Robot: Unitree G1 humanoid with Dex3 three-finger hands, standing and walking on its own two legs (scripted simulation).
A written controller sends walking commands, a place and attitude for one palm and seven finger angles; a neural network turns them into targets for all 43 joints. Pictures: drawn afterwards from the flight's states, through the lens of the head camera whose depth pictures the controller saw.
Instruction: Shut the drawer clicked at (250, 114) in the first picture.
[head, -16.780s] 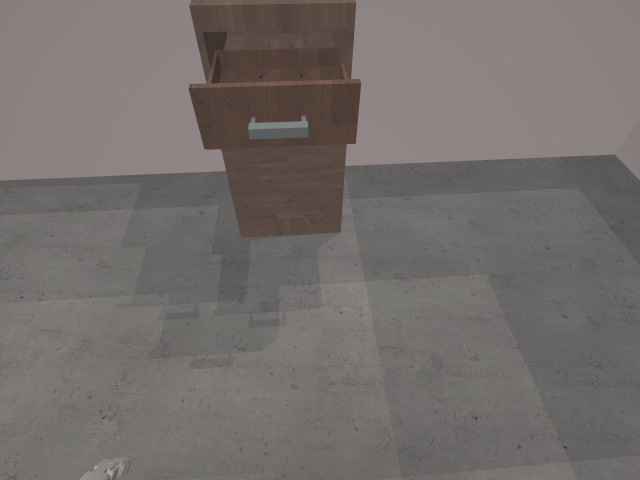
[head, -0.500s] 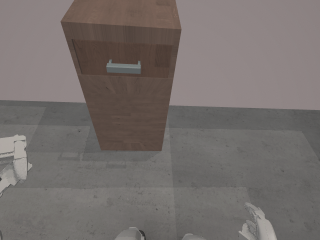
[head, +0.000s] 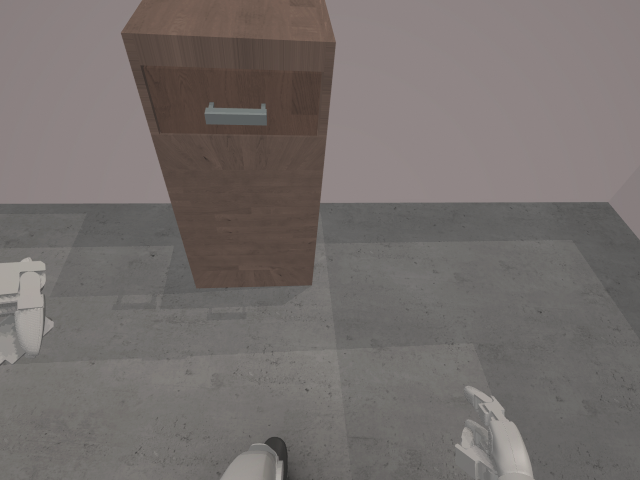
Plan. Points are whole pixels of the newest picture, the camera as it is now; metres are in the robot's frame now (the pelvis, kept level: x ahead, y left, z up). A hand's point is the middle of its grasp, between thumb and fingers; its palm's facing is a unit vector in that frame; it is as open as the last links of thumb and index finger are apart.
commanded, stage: stop stepping back and stand still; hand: left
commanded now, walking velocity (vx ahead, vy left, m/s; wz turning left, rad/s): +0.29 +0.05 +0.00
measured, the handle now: (237, 111) +0.86 +0.18 +0.00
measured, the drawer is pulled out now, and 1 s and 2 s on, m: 0.00 0.00 0.00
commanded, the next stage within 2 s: let the arm hang, fingers relaxed in 1.92 s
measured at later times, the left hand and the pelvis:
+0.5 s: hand out of the picture +0.13 +0.26 +0.21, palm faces +0.32 -0.79 -0.53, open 3.2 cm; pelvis -0.06 +0.03 +0.03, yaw -2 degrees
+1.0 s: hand out of the picture +0.17 +0.26 +0.20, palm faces +0.32 -0.79 -0.53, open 3.2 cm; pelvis -0.03 +0.03 +0.02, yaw +0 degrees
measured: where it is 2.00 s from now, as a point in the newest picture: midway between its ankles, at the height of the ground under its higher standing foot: outside the picture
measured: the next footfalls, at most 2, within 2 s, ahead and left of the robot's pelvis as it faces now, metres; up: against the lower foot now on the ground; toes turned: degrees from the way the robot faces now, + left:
left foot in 0.16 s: +0.05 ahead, +0.12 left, +0.00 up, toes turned +1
right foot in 0.52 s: -0.01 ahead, -0.07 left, +0.00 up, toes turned -4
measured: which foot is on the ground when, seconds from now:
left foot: up 0.00-0.14, down 0.16-0.52, up 0.54-0.74, down 0.76-1.00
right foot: down 0.00-0.18, up 0.20-0.50, down 0.52-1.00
